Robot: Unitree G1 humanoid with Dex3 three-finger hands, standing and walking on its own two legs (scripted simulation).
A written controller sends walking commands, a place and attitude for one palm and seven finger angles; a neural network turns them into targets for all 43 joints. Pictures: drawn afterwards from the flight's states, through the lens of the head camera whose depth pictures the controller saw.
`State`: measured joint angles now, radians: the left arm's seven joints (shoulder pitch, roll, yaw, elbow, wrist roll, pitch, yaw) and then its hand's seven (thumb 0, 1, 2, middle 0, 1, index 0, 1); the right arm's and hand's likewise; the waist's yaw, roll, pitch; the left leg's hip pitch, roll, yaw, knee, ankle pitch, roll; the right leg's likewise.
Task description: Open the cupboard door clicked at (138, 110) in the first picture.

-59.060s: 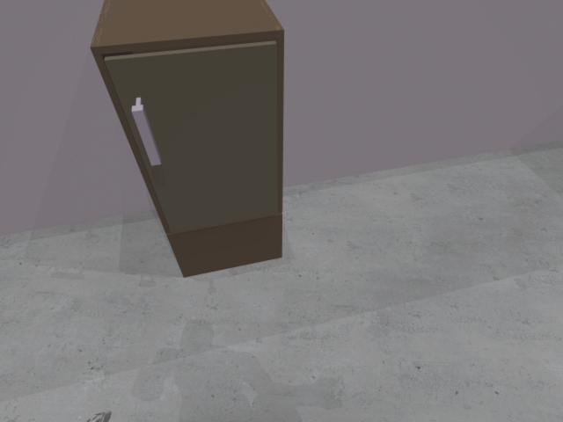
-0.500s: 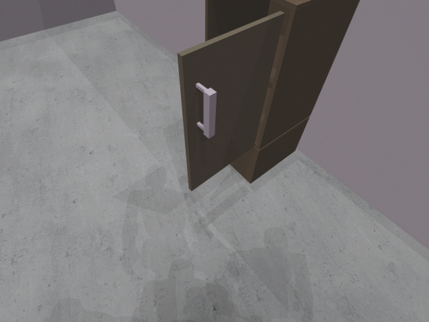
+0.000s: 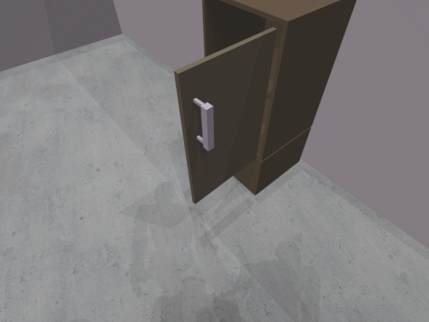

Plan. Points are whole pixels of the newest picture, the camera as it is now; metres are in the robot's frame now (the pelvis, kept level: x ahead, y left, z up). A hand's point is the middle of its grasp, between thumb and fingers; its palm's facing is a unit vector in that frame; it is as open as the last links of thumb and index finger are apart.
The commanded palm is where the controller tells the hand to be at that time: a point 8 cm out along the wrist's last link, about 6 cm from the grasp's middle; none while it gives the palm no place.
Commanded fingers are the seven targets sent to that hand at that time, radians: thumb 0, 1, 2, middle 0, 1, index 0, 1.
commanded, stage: let the arm hang, fingers relaxed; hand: left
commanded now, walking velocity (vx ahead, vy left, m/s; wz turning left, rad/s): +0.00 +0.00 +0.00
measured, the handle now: (203, 124) +0.63 +0.07 -0.02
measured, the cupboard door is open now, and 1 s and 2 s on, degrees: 92 92 92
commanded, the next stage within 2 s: look to check the result in 0.24 s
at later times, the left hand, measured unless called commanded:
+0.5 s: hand out of the picture +0.01 +0.16 -0.17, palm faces +0.06 -0.98 -0.19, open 7.4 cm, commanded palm none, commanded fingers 0.00 0.90 0.90 -0.20 -0.30 -0.20 -0.30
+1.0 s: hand out of the picture +0.03 +0.16 -0.17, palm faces +0.06 -0.98 -0.20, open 7.4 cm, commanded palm none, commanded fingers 0.00 0.90 0.90 -0.20 -0.30 -0.20 -0.30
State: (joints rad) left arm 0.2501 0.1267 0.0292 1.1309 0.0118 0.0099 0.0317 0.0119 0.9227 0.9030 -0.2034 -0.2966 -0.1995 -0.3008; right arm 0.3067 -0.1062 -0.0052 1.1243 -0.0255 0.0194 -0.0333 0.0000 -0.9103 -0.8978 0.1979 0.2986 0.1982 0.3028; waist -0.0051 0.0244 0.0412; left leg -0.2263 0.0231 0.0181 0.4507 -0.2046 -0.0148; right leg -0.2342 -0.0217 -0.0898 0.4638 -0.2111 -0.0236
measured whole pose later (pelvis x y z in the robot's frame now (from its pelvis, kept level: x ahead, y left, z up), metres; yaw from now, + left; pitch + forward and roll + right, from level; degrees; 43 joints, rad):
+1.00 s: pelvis +0.03 -0.01 +0.00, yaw +0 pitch -1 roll +0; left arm 0.24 0.14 0.03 1.15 0.00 -0.01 0.03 0.01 0.91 0.90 -0.20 -0.30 -0.20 -0.30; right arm 0.26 -0.13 0.00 1.14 -0.02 0.01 -0.04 0.00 -0.91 -0.90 0.20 0.30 0.20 0.30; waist 0.00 0.02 0.06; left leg -0.16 0.04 0.01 0.40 -0.22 -0.03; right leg -0.17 -0.01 -0.10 0.42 -0.23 -0.03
